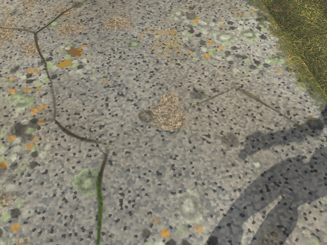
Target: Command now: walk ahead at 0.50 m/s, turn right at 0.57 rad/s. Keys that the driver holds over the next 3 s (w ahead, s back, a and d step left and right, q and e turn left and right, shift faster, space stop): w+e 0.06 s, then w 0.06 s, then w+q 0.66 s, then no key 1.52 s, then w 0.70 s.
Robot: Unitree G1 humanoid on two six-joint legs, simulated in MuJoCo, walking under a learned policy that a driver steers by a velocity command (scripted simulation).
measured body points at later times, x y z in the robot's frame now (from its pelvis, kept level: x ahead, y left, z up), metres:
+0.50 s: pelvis +0.30 +0.05 +0.00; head +0.33 +0.05 +0.45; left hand +0.34 +0.33 -0.13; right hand +0.49 -0.20 -0.09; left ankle +0.40 +0.13 -0.72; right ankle +0.10 -0.06 -0.67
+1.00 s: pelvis +0.56 +0.05 +0.00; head +0.60 +0.05 +0.45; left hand +0.73 +0.33 -0.07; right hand +0.69 -0.22 -0.12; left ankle +0.41 +0.13 -0.67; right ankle +0.70 -0.03 -0.72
